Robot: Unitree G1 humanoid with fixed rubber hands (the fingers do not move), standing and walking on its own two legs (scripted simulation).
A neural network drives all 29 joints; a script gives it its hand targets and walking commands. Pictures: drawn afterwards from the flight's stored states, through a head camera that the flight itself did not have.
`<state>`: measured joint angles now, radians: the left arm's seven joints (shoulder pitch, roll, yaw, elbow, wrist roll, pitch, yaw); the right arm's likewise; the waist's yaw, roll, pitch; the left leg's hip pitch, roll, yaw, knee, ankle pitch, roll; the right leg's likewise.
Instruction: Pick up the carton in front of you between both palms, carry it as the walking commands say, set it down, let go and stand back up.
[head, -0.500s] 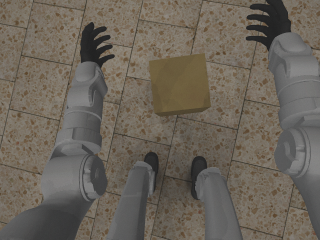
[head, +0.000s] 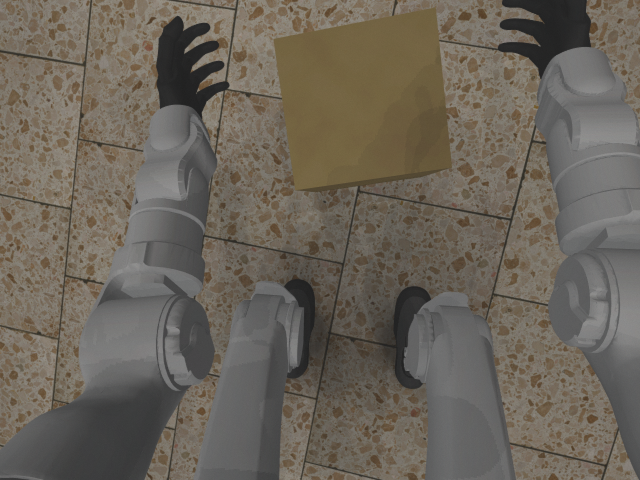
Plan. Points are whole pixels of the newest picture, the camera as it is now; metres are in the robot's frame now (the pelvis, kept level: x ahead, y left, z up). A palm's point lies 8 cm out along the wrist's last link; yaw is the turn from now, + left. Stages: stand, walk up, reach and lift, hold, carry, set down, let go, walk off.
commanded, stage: reach and lift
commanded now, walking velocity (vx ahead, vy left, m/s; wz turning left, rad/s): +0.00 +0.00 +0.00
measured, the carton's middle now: (361, 121) +0.52 -0.01 -0.40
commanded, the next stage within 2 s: none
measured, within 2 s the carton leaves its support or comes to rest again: leaves its support in 1.30 s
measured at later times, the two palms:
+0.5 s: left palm (238, 130) +0.50 +0.18 -0.33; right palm (487, 95) +0.54 -0.18 -0.33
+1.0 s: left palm (256, 124) +0.51 +0.15 -0.32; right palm (467, 90) +0.55 -0.15 -0.32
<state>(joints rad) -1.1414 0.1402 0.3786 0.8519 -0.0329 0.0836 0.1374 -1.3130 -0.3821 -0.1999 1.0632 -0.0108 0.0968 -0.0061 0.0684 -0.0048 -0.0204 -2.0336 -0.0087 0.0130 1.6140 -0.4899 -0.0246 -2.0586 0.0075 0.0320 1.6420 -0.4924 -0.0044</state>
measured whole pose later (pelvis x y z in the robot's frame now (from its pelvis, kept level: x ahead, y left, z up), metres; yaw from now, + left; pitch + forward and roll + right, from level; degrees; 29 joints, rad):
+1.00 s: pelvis -0.04 +0.00 -0.15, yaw +1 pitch +36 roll +3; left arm -1.53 0.20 0.20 1.11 -0.20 0.06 0.19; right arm -1.69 -0.45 0.09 1.30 0.22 0.08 -0.06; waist 0.06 0.04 0.44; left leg -2.23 -0.04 0.02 2.16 -0.55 -0.04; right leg -2.26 -0.01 0.04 2.20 -0.57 -0.01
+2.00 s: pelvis -0.03 +0.01 -0.02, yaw -3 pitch +43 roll +2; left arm -1.00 -0.06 0.53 0.56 0.21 0.42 0.07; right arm -1.11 -0.05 -0.40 0.73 -0.23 0.41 -0.02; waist 0.03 0.00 -0.15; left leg -1.99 -0.06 -0.05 1.72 -0.49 -0.05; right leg -2.01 0.05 0.05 1.72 -0.46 0.02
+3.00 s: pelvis +0.06 +0.01 +0.23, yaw -5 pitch +7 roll +0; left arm -0.30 -0.16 0.31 0.44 0.22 0.46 0.03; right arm -0.32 0.14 -0.29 0.47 -0.22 0.46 -0.03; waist 0.01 0.00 -0.12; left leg -0.49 -0.02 -0.06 0.67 -0.31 -0.01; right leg -0.51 0.03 0.06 0.67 -0.29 0.01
